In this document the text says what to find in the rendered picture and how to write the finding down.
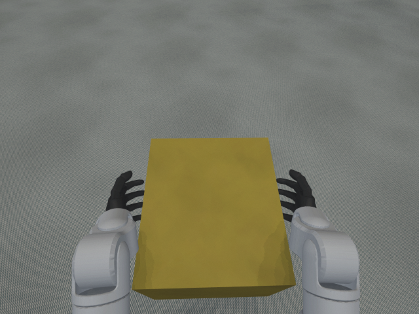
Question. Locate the robot right hand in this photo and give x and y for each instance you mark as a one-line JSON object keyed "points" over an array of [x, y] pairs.
{"points": [[303, 196]]}

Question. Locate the robot right forearm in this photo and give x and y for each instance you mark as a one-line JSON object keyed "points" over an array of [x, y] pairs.
{"points": [[330, 264]]}

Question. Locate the robot left hand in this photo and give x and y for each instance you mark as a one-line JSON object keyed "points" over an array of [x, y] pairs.
{"points": [[118, 198]]}

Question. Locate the carton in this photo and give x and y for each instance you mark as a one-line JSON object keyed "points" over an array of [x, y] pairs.
{"points": [[211, 223]]}

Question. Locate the robot left forearm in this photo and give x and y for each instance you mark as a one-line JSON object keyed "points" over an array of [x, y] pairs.
{"points": [[101, 265]]}

